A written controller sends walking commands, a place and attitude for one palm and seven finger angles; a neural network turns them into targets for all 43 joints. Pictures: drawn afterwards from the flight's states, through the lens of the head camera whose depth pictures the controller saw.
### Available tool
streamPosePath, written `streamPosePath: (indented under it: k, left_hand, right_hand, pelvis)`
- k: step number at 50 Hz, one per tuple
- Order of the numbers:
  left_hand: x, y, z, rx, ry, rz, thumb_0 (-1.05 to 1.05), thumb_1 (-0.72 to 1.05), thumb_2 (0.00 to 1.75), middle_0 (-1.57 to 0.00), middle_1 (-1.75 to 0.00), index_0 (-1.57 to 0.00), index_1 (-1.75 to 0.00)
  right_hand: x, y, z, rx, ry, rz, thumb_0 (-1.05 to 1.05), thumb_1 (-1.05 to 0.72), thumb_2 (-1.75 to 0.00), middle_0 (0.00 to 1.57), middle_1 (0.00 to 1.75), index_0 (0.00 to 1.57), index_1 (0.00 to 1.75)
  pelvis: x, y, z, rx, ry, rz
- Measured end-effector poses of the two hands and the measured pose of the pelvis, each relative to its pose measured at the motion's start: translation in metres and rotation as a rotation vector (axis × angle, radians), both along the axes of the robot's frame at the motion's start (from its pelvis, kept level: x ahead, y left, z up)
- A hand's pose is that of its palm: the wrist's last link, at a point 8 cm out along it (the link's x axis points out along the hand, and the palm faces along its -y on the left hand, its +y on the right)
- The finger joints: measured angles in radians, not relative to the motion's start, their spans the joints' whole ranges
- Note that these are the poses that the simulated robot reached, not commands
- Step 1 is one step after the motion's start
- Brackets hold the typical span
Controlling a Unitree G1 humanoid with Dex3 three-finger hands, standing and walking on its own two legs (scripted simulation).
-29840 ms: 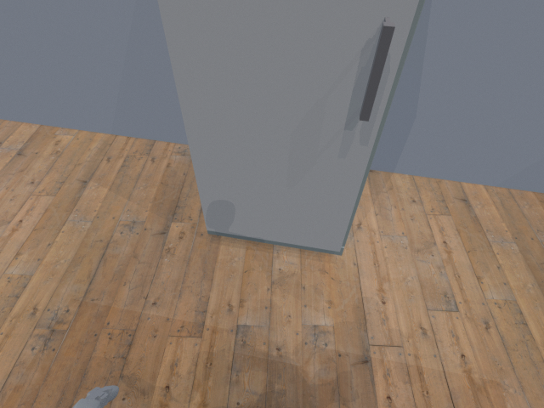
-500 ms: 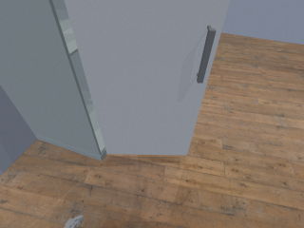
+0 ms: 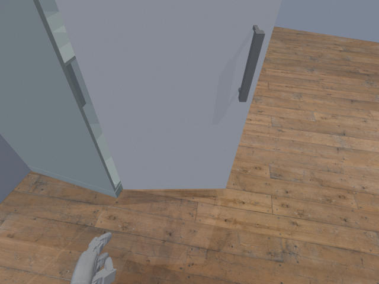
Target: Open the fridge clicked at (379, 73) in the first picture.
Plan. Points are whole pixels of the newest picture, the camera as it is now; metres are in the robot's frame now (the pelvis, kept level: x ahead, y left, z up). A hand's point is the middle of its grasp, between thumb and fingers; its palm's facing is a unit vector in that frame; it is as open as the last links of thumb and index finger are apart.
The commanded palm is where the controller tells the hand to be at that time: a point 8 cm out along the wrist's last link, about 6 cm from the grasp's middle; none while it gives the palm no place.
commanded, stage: stop stepping back and stand still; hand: right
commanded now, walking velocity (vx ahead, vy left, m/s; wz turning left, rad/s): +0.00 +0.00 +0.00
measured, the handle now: (248, 66) +0.69 -0.15 +0.11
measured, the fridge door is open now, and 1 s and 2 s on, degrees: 71 71 71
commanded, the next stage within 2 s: let the arm hang, fingers relaxed in 0.14 s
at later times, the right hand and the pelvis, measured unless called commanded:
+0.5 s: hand out of the picture +0.09 -0.21 -0.13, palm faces -0.03 +0.95 -0.31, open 7.4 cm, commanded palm none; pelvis -0.03 +0.01 -0.01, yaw -2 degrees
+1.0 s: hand out of the picture -0.01 -0.23 -0.15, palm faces +0.03 +0.95 -0.31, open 7.4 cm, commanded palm none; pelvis -0.03 +0.00 +0.01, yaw -2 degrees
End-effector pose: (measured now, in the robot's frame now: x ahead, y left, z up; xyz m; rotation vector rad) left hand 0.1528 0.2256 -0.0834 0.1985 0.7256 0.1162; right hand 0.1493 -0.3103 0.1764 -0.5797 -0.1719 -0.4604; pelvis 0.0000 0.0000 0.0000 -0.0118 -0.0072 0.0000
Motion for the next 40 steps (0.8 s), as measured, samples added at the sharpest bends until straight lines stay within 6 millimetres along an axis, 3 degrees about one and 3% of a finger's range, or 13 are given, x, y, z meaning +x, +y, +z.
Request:
streamPosePath:
  k: [4,12,13,15,18,20,23,26,28,30,34,37,40]
  left_hand:
    - [0.004,0.000,0.004,0.011,0.004,-0.006,0.01,0.90,0.90,-0.21,-0.30,-0.20,-0.30]
    - [0.007,0.008,0.018,0.013,-0.046,0.012,0.01,0.90,0.90,-0.21,-0.30,-0.20,-0.30]
    - [0.007,0.010,0.016,0.007,-0.051,0.002,0.01,0.90,0.90,-0.21,-0.30,-0.20,-0.30]
    - [0.006,0.018,0.004,0.006,-0.019,-0.034,0.01,0.90,0.90,-0.21,-0.30,-0.20,-0.30]
    - [-0.003,0.033,-0.015,0.018,0.058,-0.035,0.01,0.90,0.90,-0.21,-0.30,-0.20,-0.30]
    - [-0.015,0.041,-0.023,0.030,0.108,-0.022,0.01,0.90,0.90,-0.21,-0.30,-0.20,-0.30]
    - [-0.044,0.051,-0.029,0.059,0.204,-0.004,0.01,0.91,0.90,-0.20,-0.30,-0.20,-0.30]
    - [-0.080,0.057,-0.031,0.094,0.330,0.013,0.01,0.91,0.90,-0.20,-0.30,-0.20,-0.30]
    - [-0.105,0.059,-0.031,0.111,0.418,0.025,0.01,0.91,0.90,-0.20,-0.30,-0.20,-0.30]
    - [-0.128,0.059,-0.031,0.121,0.500,0.036,0.01,0.91,0.90,-0.20,-0.30,-0.20,-0.30]
    - [-0.163,0.055,-0.033,0.118,0.620,0.055,0.01,0.91,0.90,-0.20,-0.30,-0.20,-0.30]
    - [-0.178,0.048,-0.038,0.098,0.667,0.068,0.01,0.91,0.90,-0.20,-0.30,-0.20,-0.30]
    - [-0.184,0.037,-0.044,0.066,0.681,0.072,0.01,0.91,0.90,-0.20,-0.30,-0.20,-0.30]
  right_hand:
    - [0.011,0.006,-0.011,0.052,0.026,0.007,0.01,-0.89,-0.89,0.21,0.30,0.21,0.30]
    - [0.015,0.029,0.016,-0.028,-0.036,0.138,0.01,-0.89,-0.89,0.21,0.31,0.21,0.30]
    - [0.016,0.028,0.011,-0.042,-0.013,0.151,0.01,-0.89,-0.89,0.21,0.30,0.21,0.30]
    - [0.025,0.021,-0.025,-0.006,0.144,0.149,0.00,-0.89,-0.89,0.21,0.30,0.21,0.30]
    - [0.023,0.013,-0.110,0.144,0.489,0.081,0.00,-0.89,-0.90,0.20,0.30,0.20,0.30]
    - [0.005,0.018,-0.167,0.243,0.710,0.038,0.00,-0.90,-0.90,0.20,0.30,0.20,0.30]
    - [-0.039,0.038,-0.237,0.384,0.971,0.003,0.00,-0.90,-0.89,0.20,0.30,0.20,0.30]
    - [-0.088,0.066,-0.288,0.518,1.174,-0.017,0.01,-0.90,-0.89,0.20,0.30,0.20,0.30]
    - [-0.121,0.084,-0.309,0.595,1.286,-0.027,0.01,-0.90,-0.89,0.20,0.30,0.20,0.30]
    - [-0.149,0.093,-0.320,0.646,1.363,-0.065,0.01,-0.92,-0.89,0.20,0.30,0.20,0.30]
    - [-0.193,0.089,-0.325,0.691,1.465,-0.143,0.01,-0.94,-0.89,0.21,0.30,0.21,0.30]
    - [-0.211,0.080,-0.321,0.691,1.503,-0.200,0.01,-0.93,-0.89,0.21,0.30,0.21,0.30]
    - [-0.217,0.067,-0.314,0.672,1.511,-0.244,0.01,-0.92,-0.89,0.21,0.30,0.20,0.30]
  pelvis:
    - [0.001,0.001,0.002,-0.001,-0.001,0.000]
    - [-0.005,0.007,0.004,0.018,0.012,0.003]
    - [-0.007,0.007,0.003,0.020,0.018,-0.003]
    - [-0.011,0.003,0.000,0.022,0.027,-0.017]
    - [-0.018,-0.002,-0.005,0.018,0.032,-0.027]
    - [-0.022,-0.002,-0.006,0.011,0.028,-0.028]
    - [-0.028,0.002,-0.007,0.002,0.014,-0.032]
    - [-0.033,0.007,-0.006,0.001,0.000,-0.037]
    - [-0.036,0.010,-0.004,0.006,-0.005,-0.039]
    - [-0.039,0.012,-0.001,0.014,-0.006,-0.041]
    - [-0.042,0.013,0.002,0.028,-0.002,-0.046]
    - [-0.042,0.011,0.004,0.034,-0.002,-0.047]
    - [-0.041,0.007,0.005,0.035,-0.004,-0.044]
